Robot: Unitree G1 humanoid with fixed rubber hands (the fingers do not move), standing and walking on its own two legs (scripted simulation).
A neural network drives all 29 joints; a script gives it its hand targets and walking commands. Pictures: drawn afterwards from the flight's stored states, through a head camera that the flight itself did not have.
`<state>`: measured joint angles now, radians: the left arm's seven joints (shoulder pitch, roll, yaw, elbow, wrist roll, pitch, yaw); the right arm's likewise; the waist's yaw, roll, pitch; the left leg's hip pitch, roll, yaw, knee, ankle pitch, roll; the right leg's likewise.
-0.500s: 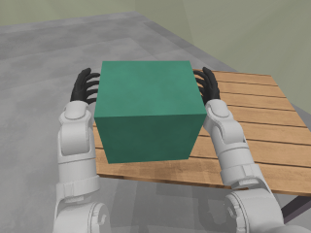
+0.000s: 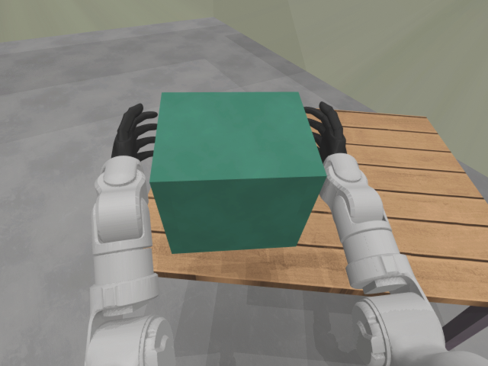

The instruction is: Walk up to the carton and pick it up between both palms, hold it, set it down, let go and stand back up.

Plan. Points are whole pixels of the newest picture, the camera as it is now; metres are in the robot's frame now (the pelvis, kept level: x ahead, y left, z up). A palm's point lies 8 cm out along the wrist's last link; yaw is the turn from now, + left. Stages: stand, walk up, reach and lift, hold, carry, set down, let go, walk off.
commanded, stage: hold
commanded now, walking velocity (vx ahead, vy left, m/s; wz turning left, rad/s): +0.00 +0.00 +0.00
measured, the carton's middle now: (233, 174) +0.37 +0.00 +0.14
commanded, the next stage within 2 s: none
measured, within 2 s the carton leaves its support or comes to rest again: neither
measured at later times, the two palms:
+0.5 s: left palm (129, 158) +0.35 +0.15 +0.20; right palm (331, 153) +0.36 -0.16 +0.19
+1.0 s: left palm (130, 155) +0.35 +0.15 +0.20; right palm (331, 152) +0.36 -0.16 +0.19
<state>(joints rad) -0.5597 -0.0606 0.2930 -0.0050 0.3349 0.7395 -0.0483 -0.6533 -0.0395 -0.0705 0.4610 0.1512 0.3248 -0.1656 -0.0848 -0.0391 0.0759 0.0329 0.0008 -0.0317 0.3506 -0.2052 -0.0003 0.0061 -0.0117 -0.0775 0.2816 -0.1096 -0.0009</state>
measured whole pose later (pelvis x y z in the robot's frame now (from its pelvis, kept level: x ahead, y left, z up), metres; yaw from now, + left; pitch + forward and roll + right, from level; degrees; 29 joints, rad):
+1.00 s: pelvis +0.00 +0.00 +0.00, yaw +0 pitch -10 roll -1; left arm -0.57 -0.06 0.28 0.00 0.35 0.74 -0.06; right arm -0.65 -0.05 -0.07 0.46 0.15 0.32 -0.17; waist -0.08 -0.04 0.08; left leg 0.04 0.00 -0.02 0.34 -0.21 0.00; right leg 0.01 -0.01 -0.08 0.28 -0.12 0.00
